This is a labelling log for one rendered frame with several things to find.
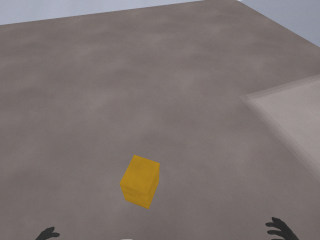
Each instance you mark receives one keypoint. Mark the robot right hand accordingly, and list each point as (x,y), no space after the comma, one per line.
(285,232)

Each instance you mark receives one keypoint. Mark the robot left hand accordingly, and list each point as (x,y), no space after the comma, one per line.
(48,233)

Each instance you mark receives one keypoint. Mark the carton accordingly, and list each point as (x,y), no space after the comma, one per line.
(140,181)

